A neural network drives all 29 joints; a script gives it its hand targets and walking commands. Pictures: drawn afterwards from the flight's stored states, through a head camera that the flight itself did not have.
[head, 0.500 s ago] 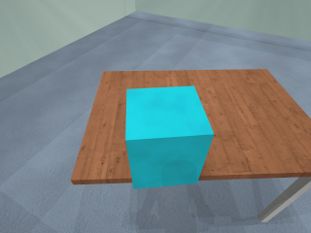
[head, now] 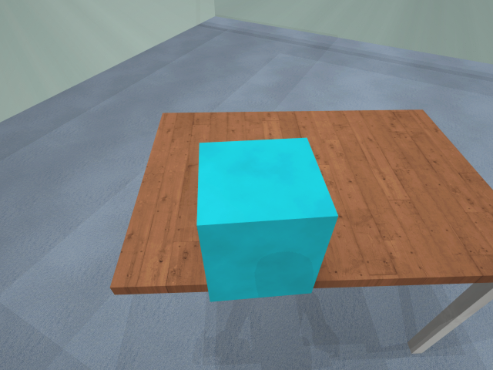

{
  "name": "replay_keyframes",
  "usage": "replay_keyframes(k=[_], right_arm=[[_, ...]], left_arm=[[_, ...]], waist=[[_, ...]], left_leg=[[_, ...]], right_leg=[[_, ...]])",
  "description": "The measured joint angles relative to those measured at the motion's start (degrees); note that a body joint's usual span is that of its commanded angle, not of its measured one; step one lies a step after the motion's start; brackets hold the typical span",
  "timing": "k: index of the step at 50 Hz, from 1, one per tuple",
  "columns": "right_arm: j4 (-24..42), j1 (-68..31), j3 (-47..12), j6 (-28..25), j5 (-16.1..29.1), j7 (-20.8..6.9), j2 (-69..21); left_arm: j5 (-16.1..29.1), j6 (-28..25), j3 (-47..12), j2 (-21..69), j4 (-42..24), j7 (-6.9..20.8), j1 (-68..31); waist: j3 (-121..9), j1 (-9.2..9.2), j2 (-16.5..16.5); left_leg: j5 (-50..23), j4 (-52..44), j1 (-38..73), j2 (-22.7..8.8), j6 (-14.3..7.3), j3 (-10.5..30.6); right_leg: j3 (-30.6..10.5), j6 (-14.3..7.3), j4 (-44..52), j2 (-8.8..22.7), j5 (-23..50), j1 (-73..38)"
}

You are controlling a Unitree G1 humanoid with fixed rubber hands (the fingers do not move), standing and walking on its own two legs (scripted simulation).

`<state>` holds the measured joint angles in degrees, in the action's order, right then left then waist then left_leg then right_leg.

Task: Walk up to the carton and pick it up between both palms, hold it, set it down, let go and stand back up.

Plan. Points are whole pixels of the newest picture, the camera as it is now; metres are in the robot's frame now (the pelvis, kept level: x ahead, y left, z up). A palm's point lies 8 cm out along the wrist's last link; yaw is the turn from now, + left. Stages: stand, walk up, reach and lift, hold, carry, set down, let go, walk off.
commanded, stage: stand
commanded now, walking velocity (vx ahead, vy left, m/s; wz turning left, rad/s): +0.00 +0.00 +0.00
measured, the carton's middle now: (257, 221) +0.42 -0.02 +0.01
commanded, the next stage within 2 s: none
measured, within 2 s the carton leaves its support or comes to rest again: neither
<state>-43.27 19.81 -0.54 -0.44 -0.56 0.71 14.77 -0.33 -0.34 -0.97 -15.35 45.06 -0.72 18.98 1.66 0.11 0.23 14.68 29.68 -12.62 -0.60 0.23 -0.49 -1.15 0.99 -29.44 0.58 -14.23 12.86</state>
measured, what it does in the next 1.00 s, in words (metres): stands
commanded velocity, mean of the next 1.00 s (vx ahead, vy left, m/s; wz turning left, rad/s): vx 0.00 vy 0.00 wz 0.00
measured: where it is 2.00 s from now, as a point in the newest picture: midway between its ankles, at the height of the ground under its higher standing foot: outside the picture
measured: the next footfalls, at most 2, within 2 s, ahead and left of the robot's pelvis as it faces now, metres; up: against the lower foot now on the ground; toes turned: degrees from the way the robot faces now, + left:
none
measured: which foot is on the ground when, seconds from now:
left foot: down 0.00-1.00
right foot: down 0.00-1.00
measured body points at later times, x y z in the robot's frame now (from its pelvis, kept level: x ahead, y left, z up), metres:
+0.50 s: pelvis +0.00 +0.00 +0.00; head +0.00 +0.00 +0.45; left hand +0.05 +0.26 -0.13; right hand +0.04 -0.26 -0.13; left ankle +0.02 +0.12 -0.74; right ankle +0.02 -0.13 -0.74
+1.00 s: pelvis +0.01 +0.00 +0.00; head +0.01 +0.00 +0.45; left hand +0.06 +0.26 -0.13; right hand +0.06 -0.26 -0.13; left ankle +0.02 +0.12 -0.74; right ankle +0.02 -0.13 -0.74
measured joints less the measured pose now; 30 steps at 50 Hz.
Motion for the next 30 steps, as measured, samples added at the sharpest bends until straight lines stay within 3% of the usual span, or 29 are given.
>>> replay_keyframes(k=[30], right_arm=[[-3.2,0.9,0.5,0.2,0.2,0.2,-0.1]], left_arm=[[-0.2,0.0,0.5,0.3,2.6,-0.2,0.9]], waist=[[-0.2,-0.04,-0.3]], left_leg=[[-0.4,-0.7,-0.3,0.1,0.1,0.2]], right_leg=[[-0.6,0.1,0.6,-0.1,0.4,0.4]])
